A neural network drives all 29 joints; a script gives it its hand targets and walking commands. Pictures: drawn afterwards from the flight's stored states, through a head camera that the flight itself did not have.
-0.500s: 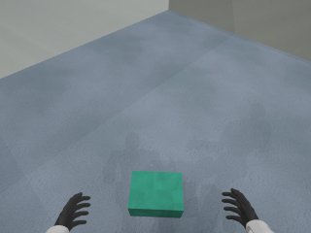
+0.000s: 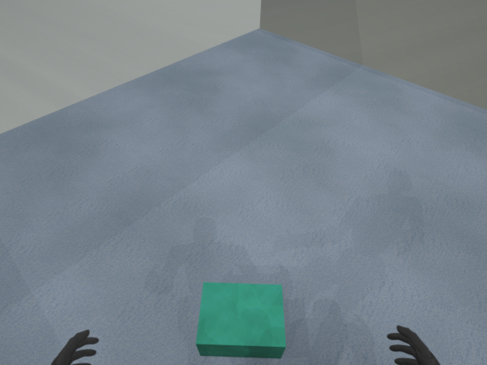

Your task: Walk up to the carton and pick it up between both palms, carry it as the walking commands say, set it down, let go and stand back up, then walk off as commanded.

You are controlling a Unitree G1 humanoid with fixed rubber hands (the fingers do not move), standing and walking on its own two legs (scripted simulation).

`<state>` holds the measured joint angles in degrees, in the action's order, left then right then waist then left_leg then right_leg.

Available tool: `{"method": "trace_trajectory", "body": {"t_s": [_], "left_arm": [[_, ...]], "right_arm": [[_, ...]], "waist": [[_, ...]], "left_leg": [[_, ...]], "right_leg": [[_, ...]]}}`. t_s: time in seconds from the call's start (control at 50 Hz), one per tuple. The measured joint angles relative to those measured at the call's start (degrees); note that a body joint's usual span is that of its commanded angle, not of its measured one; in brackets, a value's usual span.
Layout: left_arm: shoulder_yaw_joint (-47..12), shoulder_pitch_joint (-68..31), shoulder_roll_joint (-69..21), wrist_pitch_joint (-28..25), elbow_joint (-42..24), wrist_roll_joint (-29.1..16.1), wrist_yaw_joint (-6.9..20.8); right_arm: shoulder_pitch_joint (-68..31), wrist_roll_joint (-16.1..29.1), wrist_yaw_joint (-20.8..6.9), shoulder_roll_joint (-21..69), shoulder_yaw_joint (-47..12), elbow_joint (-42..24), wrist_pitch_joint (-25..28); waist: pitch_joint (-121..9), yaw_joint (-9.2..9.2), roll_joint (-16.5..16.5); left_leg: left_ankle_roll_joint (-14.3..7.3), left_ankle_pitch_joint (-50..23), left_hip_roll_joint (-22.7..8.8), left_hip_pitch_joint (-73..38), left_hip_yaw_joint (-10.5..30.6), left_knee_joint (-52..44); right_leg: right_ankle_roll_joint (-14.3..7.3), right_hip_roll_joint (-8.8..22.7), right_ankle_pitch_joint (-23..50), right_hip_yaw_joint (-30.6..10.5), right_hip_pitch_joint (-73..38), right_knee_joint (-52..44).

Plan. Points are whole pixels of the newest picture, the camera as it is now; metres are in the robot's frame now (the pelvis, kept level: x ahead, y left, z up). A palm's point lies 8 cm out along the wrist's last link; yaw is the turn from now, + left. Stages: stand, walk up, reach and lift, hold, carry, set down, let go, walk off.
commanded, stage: stand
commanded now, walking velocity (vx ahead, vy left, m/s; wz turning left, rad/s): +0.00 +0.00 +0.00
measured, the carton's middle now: (241, 319) +0.42 +0.00 -0.70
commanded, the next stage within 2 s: walk off in 1.46 s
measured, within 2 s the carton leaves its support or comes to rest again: neither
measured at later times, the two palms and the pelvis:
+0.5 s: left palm out of the picture +0.10 +0.30 -0.09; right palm out of the picture +0.10 -0.30 -0.09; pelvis -0.01 +0.00 +0.00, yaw +0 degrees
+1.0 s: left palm out of the picture +0.07 +0.31 -0.09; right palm out of the picture +0.07 -0.31 -0.10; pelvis -0.02 +0.00 +0.01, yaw +0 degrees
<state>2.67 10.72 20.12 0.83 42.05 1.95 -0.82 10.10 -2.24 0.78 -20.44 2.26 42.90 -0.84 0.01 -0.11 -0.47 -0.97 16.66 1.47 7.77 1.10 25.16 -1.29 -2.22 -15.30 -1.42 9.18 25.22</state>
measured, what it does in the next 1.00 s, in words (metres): stands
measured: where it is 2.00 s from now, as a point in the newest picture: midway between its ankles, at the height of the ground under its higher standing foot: outside the picture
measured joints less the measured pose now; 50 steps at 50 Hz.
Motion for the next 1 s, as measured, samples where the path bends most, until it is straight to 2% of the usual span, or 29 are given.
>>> {"method": "trace_trajectory", "body": {"t_s": [0.6,1.0], "left_arm": [[-1.7,-2.28,1.19,-1.18,11.45,-0.7,0.03],[-2.25,-2.75,2.01,-1.52,15.63,-0.85,0.19]], "right_arm": [[-2.02,0.79,0.21,-1.14,-1.69,11.68,1.48],[-2.39,1.11,-0.01,-1.69,-2.02,15.73,1.68]], "waist": [[0.3,0.26,0.18],[0.86,0.25,0.33]], "left_leg": [[0.11,-3.38,-0.14,-3.0,0.05,-5.06],[0.0,-5.06,-0.01,-3.15,0.13,-6.58]], "right_leg": [[0.06,0.13,3.39,-0.14,-3.03,-5.09],[0.27,0.35,5.08,-0.35,-3.21,-6.67]]}}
